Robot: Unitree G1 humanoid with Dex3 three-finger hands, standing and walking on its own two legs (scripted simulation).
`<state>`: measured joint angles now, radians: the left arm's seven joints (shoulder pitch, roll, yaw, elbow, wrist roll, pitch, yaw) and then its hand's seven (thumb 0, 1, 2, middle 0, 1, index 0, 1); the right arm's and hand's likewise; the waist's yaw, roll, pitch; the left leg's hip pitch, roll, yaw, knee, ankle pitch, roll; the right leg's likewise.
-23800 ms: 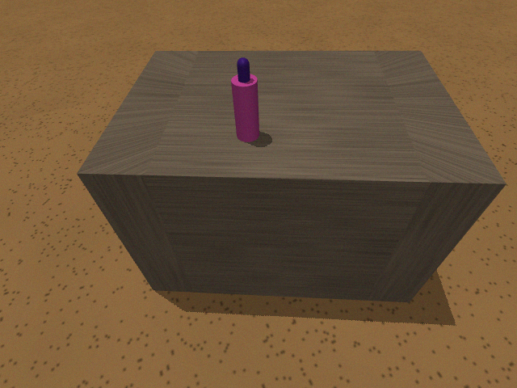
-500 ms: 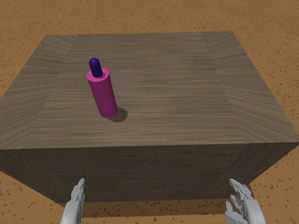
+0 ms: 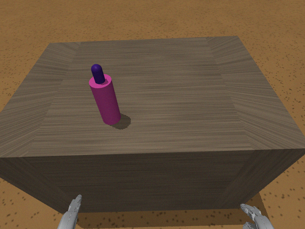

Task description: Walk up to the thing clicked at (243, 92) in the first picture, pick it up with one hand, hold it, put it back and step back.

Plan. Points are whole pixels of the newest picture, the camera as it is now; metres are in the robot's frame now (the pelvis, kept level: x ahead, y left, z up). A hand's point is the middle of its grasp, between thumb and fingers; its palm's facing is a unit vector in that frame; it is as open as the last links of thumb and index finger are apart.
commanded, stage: home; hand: left
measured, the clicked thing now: (104, 95) +0.49 +0.18 +0.08
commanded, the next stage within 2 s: stand in 1.76 s
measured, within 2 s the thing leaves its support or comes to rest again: neither
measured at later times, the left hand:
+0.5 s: hand out of the picture +0.03 +0.25 -0.11, palm faces -0.05 -0.93 -0.37, open 17.5 cm
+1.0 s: hand out of the picture +0.04 +0.26 -0.11, palm faces -0.02 -0.93 -0.36, open 17.5 cm
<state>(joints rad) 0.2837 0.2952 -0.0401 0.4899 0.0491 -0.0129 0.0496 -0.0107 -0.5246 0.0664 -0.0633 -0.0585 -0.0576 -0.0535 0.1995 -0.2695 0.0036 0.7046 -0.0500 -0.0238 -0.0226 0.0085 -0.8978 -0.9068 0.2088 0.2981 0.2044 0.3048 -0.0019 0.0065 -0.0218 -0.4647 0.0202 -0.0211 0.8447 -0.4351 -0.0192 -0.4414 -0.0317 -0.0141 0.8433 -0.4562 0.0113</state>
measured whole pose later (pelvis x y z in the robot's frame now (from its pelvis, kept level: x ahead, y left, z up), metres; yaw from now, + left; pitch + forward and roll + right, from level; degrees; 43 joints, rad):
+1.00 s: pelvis -0.01 +0.00 +0.05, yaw +1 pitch -2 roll +0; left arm 0.13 0.35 -0.01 1.15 0.02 -0.02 0.00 -0.01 -0.55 0.05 -0.06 -0.05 -0.05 -0.05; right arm 0.13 -0.35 0.01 1.13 -0.01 -0.01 0.00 0.00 -0.90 -0.91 0.21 0.30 0.20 0.30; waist 0.01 0.02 0.04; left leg -0.15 0.02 -0.02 0.36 -0.18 -0.02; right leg -0.12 -0.03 -0.03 0.35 -0.19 0.02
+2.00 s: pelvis +0.00 -0.01 +0.05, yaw +1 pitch -2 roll +0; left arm 0.11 0.34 0.00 1.14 0.01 -0.01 0.00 -0.01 -0.45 0.15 -0.12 -0.14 -0.11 -0.13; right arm 0.12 -0.35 0.02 1.13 -0.01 -0.01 0.00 0.00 -0.90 -0.90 0.21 0.30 0.20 0.30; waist 0.00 0.02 0.04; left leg -0.11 0.03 -0.03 0.32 -0.17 -0.03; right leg -0.08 -0.02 -0.04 0.31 -0.20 0.01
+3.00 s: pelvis +0.00 +0.00 +0.05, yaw +1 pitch -2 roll +0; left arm 0.12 0.35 0.00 1.13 0.01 -0.01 -0.01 0.00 0.91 0.90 -0.21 -0.30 -0.20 -0.30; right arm 0.12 -0.35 0.02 1.13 -0.01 -0.01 0.00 0.00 -0.90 -0.90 0.21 0.30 0.20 0.30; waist 0.00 0.01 0.05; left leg -0.12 0.02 -0.04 0.32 -0.17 -0.03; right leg -0.08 -0.03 -0.04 0.31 -0.20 0.01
